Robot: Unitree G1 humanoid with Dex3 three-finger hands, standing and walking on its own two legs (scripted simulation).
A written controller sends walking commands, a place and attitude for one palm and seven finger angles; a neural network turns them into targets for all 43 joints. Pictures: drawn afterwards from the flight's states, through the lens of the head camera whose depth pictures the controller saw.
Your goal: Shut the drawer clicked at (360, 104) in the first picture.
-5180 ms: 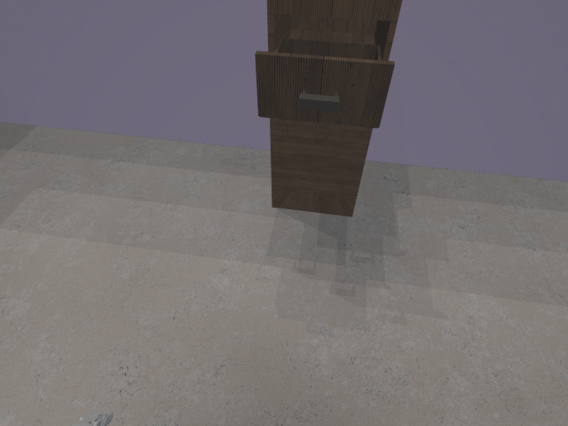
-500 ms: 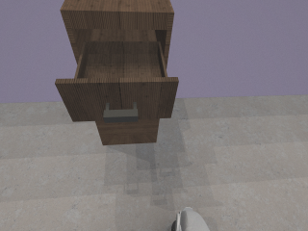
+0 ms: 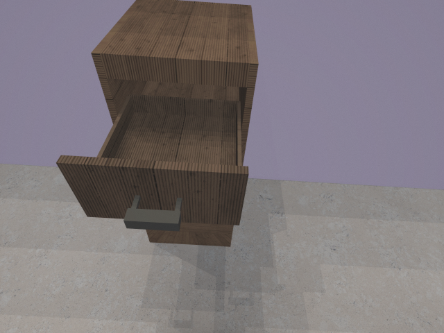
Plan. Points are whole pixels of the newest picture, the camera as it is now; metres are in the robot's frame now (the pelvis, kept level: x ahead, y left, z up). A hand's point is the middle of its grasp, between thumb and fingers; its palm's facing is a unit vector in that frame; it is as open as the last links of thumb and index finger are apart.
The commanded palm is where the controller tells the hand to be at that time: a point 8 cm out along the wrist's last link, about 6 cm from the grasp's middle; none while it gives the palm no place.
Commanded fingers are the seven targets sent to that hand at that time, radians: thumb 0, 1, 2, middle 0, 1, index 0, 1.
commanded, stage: come to a stop and stand still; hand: left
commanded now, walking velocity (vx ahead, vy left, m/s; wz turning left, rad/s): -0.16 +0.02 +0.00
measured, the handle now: (155, 210) +0.33 +0.17 +0.02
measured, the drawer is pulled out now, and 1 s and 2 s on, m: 0.29 0.29 0.29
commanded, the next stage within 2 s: look again from close up in 1.56 s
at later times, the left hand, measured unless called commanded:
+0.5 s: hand out of the picture -0.03 +0.19 -0.17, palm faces +0.00 -0.98 -0.21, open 7.4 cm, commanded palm none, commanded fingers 0.00 0.90 0.90 -0.20 -0.30 -0.20 -0.30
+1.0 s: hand out of the picture +0.11 +0.21 -0.16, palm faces -0.03 -0.98 -0.21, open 7.2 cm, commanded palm none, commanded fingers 0.00 0.90 0.90 -0.20 -0.30 -0.20 -0.30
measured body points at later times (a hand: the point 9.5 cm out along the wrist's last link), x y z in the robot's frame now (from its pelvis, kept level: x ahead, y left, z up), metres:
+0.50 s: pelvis +0.00 +0.01 +0.00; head +0.01 +0.01 +0.45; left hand -0.03 +0.24 -0.15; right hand +0.04 -0.23 -0.15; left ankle +0.05 +0.10 -0.73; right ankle +0.03 -0.08 -0.73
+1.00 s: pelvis +0.04 +0.05 +0.00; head +0.06 +0.04 +0.45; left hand +0.11 +0.26 -0.15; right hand +0.01 -0.17 -0.16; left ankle +0.02 +0.10 -0.73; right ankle +0.03 -0.08 -0.73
